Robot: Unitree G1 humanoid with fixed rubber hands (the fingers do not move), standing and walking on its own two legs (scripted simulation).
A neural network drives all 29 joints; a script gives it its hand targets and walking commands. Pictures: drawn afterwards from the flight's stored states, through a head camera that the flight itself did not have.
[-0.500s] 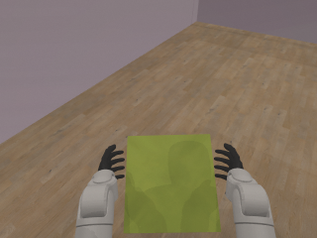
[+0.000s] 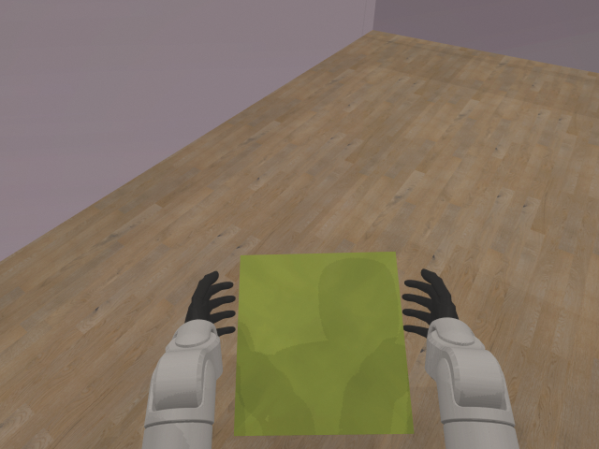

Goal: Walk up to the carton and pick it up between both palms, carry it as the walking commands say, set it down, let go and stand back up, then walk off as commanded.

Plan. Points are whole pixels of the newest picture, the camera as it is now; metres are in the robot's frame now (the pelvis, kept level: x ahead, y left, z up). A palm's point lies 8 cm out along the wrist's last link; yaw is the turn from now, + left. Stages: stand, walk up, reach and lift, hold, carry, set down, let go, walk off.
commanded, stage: carry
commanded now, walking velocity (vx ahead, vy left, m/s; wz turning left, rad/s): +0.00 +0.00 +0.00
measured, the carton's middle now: (319, 338) +0.30 +0.00 -0.06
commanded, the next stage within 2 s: hold in 1.00 s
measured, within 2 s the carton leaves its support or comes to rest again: neither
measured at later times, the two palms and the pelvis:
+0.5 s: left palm (201, 334) +0.26 +0.15 +0.04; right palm (440, 331) +0.26 -0.16 +0.04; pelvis -0.01 +0.00 +0.00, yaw +0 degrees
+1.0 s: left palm (200, 332) +0.27 +0.16 +0.04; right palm (437, 329) +0.27 -0.15 +0.03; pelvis +0.00 +0.00 +0.00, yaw +0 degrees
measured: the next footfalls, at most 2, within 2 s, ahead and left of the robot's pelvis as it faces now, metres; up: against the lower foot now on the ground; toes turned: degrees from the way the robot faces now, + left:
none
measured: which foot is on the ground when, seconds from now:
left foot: down 0.00-1.00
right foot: down 0.00-1.00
